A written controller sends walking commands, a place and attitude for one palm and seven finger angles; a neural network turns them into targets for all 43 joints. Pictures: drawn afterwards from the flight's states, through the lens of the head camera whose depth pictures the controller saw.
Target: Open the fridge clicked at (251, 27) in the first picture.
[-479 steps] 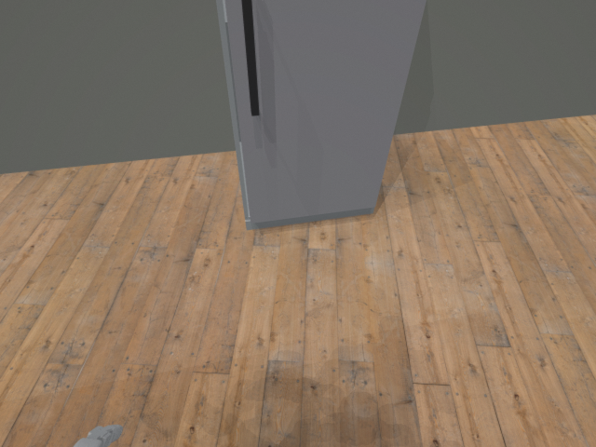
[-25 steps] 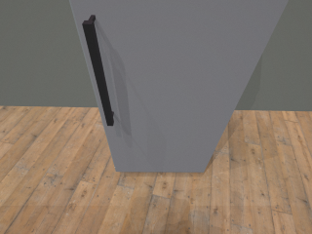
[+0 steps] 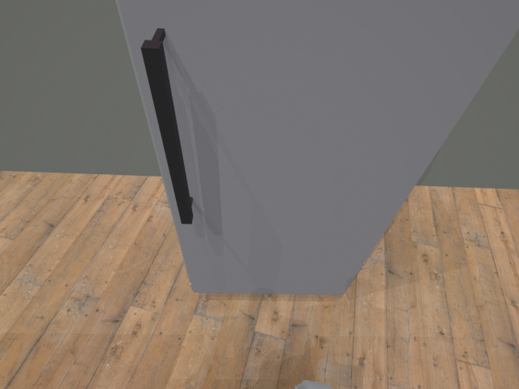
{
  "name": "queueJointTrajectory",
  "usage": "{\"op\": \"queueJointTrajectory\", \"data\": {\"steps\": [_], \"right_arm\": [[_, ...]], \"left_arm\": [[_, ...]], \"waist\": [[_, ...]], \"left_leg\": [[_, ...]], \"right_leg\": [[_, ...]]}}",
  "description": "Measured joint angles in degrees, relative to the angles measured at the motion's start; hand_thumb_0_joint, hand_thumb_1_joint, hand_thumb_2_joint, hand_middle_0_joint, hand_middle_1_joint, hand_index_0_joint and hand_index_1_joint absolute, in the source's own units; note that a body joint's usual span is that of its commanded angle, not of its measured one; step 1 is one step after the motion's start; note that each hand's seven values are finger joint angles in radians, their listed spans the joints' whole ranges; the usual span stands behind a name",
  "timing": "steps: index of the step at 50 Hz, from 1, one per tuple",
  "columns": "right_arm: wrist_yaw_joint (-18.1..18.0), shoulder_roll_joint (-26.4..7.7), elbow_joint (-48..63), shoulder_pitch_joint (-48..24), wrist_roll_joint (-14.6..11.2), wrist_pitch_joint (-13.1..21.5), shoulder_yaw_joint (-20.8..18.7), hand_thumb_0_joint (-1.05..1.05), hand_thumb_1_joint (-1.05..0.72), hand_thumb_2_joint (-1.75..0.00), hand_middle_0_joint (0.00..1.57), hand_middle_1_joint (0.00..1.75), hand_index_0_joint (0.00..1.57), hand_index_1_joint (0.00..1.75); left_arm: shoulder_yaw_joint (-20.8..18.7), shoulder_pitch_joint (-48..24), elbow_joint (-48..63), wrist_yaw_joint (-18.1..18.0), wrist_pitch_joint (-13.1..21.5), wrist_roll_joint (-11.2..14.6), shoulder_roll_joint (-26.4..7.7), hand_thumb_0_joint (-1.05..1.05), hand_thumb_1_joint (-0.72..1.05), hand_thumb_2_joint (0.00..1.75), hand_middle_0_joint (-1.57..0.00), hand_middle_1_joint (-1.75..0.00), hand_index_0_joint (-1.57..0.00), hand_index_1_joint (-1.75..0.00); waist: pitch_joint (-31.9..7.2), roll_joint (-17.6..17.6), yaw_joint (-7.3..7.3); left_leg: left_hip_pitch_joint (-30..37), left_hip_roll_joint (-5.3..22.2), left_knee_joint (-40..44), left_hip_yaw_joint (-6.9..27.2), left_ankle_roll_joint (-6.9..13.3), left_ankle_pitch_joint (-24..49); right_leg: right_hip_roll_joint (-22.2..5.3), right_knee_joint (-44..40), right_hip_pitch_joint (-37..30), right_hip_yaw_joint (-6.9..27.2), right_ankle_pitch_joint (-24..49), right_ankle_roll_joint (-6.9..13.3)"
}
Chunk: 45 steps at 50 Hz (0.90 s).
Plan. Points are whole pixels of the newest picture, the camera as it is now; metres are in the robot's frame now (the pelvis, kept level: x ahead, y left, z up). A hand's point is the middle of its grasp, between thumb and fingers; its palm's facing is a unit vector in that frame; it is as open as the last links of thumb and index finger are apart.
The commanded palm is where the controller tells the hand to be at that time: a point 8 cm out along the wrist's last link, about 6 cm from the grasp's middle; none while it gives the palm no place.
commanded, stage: come to a stop and stand still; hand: left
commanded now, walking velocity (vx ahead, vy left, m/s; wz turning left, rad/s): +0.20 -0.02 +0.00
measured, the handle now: (176, 147) +0.50 +0.18 +0.08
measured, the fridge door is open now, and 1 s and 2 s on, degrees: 0 0 0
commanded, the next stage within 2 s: look again from close up in 1.96 s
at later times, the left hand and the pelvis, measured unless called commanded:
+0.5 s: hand (170, 386) +0.16 +0.16 -0.18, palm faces +0.08 -0.98 -0.19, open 7.3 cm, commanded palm none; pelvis +0.06 -0.02 -0.01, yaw +3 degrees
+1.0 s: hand out of the picture -0.02 +0.15 -0.18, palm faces +0.07 -0.98 -0.17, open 7.4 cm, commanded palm none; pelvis +0.02 +0.00 +0.00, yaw +1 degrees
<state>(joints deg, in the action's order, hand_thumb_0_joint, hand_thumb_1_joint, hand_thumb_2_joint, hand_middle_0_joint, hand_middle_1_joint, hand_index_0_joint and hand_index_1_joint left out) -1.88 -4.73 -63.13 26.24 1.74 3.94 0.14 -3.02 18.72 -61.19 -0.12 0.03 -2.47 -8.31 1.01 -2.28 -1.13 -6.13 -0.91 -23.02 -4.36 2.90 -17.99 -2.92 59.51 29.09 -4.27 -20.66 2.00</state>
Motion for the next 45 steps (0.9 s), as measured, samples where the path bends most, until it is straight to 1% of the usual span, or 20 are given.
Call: {"op": "queueJointTrajectory", "data": {"steps": [3, 7, 8, 10, 11, 13, 15, 18, 21, 23, 26, 28, 29, 31, 34, 36, 38, 40, 43, 45], "right_arm": [[-0.1, 0.9, -0.9, 1.0, 0.2, 0.4, 0.4, 0.0, -0.91, -0.9, 0.19, 0.3, 0.2, 0.3], [-0.1, 0.9, -2.1, 1.8, 0.4, -0.1, 0.4, 0.0, -0.91, -0.9, 0.2, 0.3, 0.2, 0.3], [-0.1, 0.8, -2.4, 2.0, 0.3, -0.4, 0.3, 0.0, -0.91, -0.9, 0.2, 0.3, 0.2, 0.3], [0.0, 0.8, -2.9, 3.0, -0.4, -0.9, 0.3, 0.0, -0.91, -0.9, 0.2, 0.3, 0.2, 0.3], [0.1, 0.6, -3.2, 2.7, -0.8, -1.4, 0.2, 0.01, -0.91, -0.9, 0.2, 0.3, 0.2, 0.3], [-0.1, -0.2, -3.0, 0.8, -1.5, -2.6, -0.5, 0.01, -0.91, -0.9, 0.2, 0.3, 0.2, 0.3], [-0.5, -0.8, -2.2, -2.0, -1.8, -3.7, -1.2, 0.01, -0.91, -0.9, 0.2, 0.3, 0.2, 0.3], [-0.4, -1.9, -0.2, -7.2, -1.6, -4.9, -2.2, 0.01, -0.91, -0.9, 0.2, 0.3, 0.2, 0.3], [0.0, -3.0, 2.4, -11.7, -1.1, -5.5, -3.0, 0.01, -0.91, -0.9, 0.19, 0.3, 0.2, 0.3], [0.3, -3.6, 4.1, -14.1, -0.9, -5.6, -3.3, 0.01, -0.91, -0.9, 0.19, 0.3, 0.2, 0.3], [0.6, -4.0, 6.3, -16.3, -0.8, -5.2, -3.5, 0.0, -0.91, -0.9, 0.19, 0.3, 0.2, 0.3], [0.7, -4.1, 7.5, -16.4, -0.8, -4.5, -3.3, 0.0, -0.91, -0.9, 0.19, 0.3, 0.2, 0.3], [0.6, -4.0, 7.8, -16.2, -0.7, -4.1, -3.3, 0.0, -0.91, -0.9, 0.19, 0.3, 0.2, 0.3], [0.5, -3.2, 8.2, -15.8, -0.2, -4.4, -2.8, 0.0, -0.91, -0.9, 0.19, 0.3, 0.2, 0.3], [0.0, -2.3, 7.8, -14.7, 0.1, -4.9, -2.1, 0.0, -0.92, -0.9, 0.19, 0.3, 0.2, 0.3], [-0.1, -2.6, 7.5, -14.5, 0.0, -5.1, -1.9, 0.0, -0.93, -0.9, 0.2, 0.3, 0.2, 0.3], [0.0, -2.9, 7.2, -14.5, -0.1, -5.0, -1.8, 0.0, -0.94, -0.9, 0.2, 0.3, 0.2, 0.3], [0.0, -3.0, 7.0, -14.6, -0.1, -4.8, -1.7, 0.0, -0.93, -0.9, 0.2, 0.3, 0.2, 0.3], [0.2, -3.0, 6.4, -14.7, -0.6, -4.2, -1.5, 0.0, -0.93, -0.9, 0.2, 0.3, 0.2, 0.3], [-0.1, -3.8, 5.6, -15.1, -1.3, -4.0, -2.1, 0.0, -0.94, -0.9, 0.2, 0.3, 0.2, 0.3]], "left_arm": [[-0.3, -2.9, 0.9, 0.0, 0.1, 0.4, -1.3, 0.03, 0.95, 0.9, -0.19, -0.3, -0.19, -0.3], [-0.2, -7.1, 2.7, 0.4, 0.6, 0.8, -1.6, 0.03, 0.94, 0.9, -0.19, -0.3, -0.19, -0.3], [-0.1, -8.1, 3.2, 0.4, 1.0, 0.9, -1.5, 0.03, 0.94, 0.9, -0.19, -0.3, -0.19, -0.3], [0.3, -9.3, 4.3, 0.1, 2.3, 1.0, -1.5, 0.02, 0.93, 0.9, -0.19, -0.3, -0.19, -0.3], [0.4, -10.0, 4.4, -0.4, 3.0, 1.0, -1.3, 0.02, 0.93, 0.9, -0.19, -0.3, -0.19, -0.3], [0.9, -11.6, 4.6, -1.0, 3.3, 1.2, -0.4, 0.01, 0.92, 0.9, -0.19, -0.3, -0.19, -0.3], [1.2, -12.5, 5.0, -1.4, 3.0, 1.2, 0.1, 0.01, 0.92, 0.9, -0.19, -0.3, -0.19, -0.3], [1.0, -13.2, 5.3, -2.1, 2.0, 1.2, 0.8, 0.0, 0.92, 0.9, -0.19, -0.3, -0.19, -0.3], [0.3, -13.5, 6.1, -2.3, 1.0, 1.0, 0.3, -0.01, 0.93, 0.9, -0.2, -0.3, -0.2, -0.3], [0.1, -13.2, 6.4, -2.1, 0.2, 0.6, -0.3, -0.02, 0.93, 0.9, -0.2, -0.3, -0.2, -0.3], [-0.1, -11.9, 6.4, -1.8, -0.9, 0.3, -1.5, -0.01, 0.92, 0.9, -0.2, -0.3, -0.2, -0.3], [-0.3, -10.2, 6.4, -1.7, -1.6, 0.4, -2.2, -0.01, 0.92, 0.9, -0.2, -0.3, -0.2, -0.3], [-0.4, -9.6, 6.3, -1.6, -2.0, 0.7, -2.5, -0.01, 0.92, 0.9, -0.2, -0.3, -0.2, -0.3], [-0.8, -8.5, 5.6, -1.5, -3.2, 1.0, -3.3, 0.0, 0.91, 0.9, -0.2, -0.3, -0.2, -0.3], [-1.2, -6.2, 4.8, -1.3, -3.9, 0.6, -3.6, 0.0, 0.91, 0.9, -0.19, -0.3, -0.19, -0.3], [-1.0, -4.4, 4.3, -1.3, -3.6, 0.5, -3.3, 0.0, 0.91, 0.9, -0.19, -0.3, -0.19, -0.3], [-0.6, -2.5, 3.5, -1.3, -3.2, 0.5, -2.9, 0.0, 0.91, 0.9, -0.19, -0.3, -0.19, -0.3], [0.0, -0.9, 2.4, -1.3, -2.9, 0.7, -2.2, 0.01, 0.91, 0.9, -0.19, -0.3, -0.19, -0.3], [1.0, 0.7, 0.7, -1.5, -1.7, 0.9, -1.2, 0.01, 0.91, 0.9, -0.19, -0.3, -0.19, -0.3], [2.0, 1.1, -0.8, -1.7, -1.0, 1.0, 0.4, 0.01, 0.91, 0.9, -0.19, -0.3, -0.19, -0.3]], "waist": [[1.7, 0.5, -0.44], [3.8, 1.8, -1.2], [4.2, 2.2, -1.29], [4.4, 1.9, -1.25], [4.5, 2.1, -1.04], [5.3, 3.1, -1.7], [5.6, 2.6, -1.66], [5.4, 1.3, -1.04], [4.6, 0.4, -0.07], [4.1, -0.2, 0.61], [3.2, -1.0, 1.38], [2.3, -1.2, 1.67], [2.0, -1.2, 1.57], [2.0, -2.1, 1.88], [1.2, -2.2, 2.68], [0.7, -1.8, 3.17], [0.6, -1.4, 3.45], [0.7, -0.9, 3.38], [1.1, -0.2, 3.27], [1.8, 2.1, 2.72]], "left_leg": [[2.5, 0.0, 3.3, 0.2, -0.5, 0.6], [4.8, 0.4, 3.2, 0.2, -1.5, -1.5], [5.1, 0.6, 1.9, 0.3, -1.8, -2.7], [4.4, 0.4, -3.6, 0.6, -2.4, -6.4], [2.5, 0.7, -9.0, 0.9, -2.5, -8.2], [-2.7, 1.2, -22.1, 3.1, -2.7, -13.1], [-8.0, 0.9, -31.5, 3.2, -3.0, -15.5], [-14.0, 1.4, -35.7, 2.4, -3.8, -14.6], [-17.7, 1.8, -34.5, 1.9, -4.5, -11.1], [-18.3, 2.0, -32.2, 1.6, -4.8, -9.2], [-15.9, 2.0, -24.8, 1.1, -4.7, -6.0], [-11.6, 2.0, -15.2, 0.8, -4.3, -2.1], [-11.1, 2.0, -13.3, 0.7, -2.7, 0.7], [-11.1, 1.4, -13.6, 0.3, -1.3, 0.8], [-10.4, 0.8, -10.0, 0.1, -0.8, 2.2], [-10.2, 0.3, -7.5, -0.1, -0.5, 3.9], [-10.2, -0.2, -5.6, -0.4, -0.2, 5.2], [-10.4, -0.5, -4.7, -0.8, -0.1, 5.9], [-11.5, -0.7, -5.6, -1.6, -0.4, 6.0], [-11.0, 0.6, -5.5, -1.2, -1.0, 6.2]], "right_leg": [[-0.2, -3.7, 2.0, -0.6, 1.2, -0.2], [0.1, -15.8, 0.4, -1.3, 3.0, 0.4], [0.5, -19.7, -1.1, -1.4, 5.1, 0.4], [0.5, -26.8, -5.3, -1.2, 14.2, 0.5], [0.6, -26.0, -5.7, -1.5, 13.1, 0.8], [0.8, -23.3, -6.4, -3.0, 8.8, 1.4], [0.4, -23.2, -7.4, -3.5, 7.2, 1.7], [0.0, -25.2, -8.3, -3.4, 8.5, 1.4], [-0.3, -26.6, -8.0, -3.2, 9.8, 1.3], [-0.4, -27.0, -7.6, -2.9, 10.5, 1.0], [-0.6, -26.7, -6.8, -2.4, 11.1, 0.3], [-0.5, -25.0, -5.7, -2.2, 10.7, -0.4], [-0.6, -23.4, -5.0, -2.1, 9.2, -0.7], [0.1, -18.2, -3.6, 0.4, 1.1, -1.2], [1.5, -8.4, -2.1, 3.6, -1.1, -1.4], [1.8, -5.3, -3.1, 4.4, -0.7, -1.7], [1.6, -7.5, -6.0, 4.2, -1.7, -2.2], [1.1, -14.2, -10.3, 3.6, -3.6, -2.5], [0.9, -28.0, -17.2, 3.4, 0.8, -2.4], [2.2, -29.9, -18.4, 2.9, 1.5, -1.6]]}}
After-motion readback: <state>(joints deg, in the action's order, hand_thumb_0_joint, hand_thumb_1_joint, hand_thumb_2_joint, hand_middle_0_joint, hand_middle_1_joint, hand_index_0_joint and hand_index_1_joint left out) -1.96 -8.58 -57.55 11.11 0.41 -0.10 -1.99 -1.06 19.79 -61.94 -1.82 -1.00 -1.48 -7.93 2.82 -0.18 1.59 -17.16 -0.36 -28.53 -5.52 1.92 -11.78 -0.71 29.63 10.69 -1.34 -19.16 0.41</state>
